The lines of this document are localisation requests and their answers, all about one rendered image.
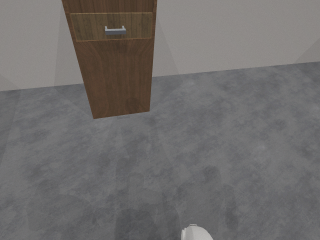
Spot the cabinet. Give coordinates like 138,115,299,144
61,0,157,119

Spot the right robot thigh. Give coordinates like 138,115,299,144
181,226,213,240

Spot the drawer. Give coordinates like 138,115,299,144
70,12,152,41

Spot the handle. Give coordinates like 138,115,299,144
105,26,126,35

